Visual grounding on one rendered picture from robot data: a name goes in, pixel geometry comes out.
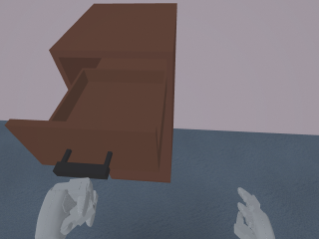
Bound cabinet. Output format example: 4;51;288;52
49;3;177;183

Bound drawer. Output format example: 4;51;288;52
5;68;167;172

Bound handle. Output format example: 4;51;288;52
53;148;113;180

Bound left robot hand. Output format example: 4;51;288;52
35;177;99;239

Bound right robot hand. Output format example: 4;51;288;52
234;187;275;239

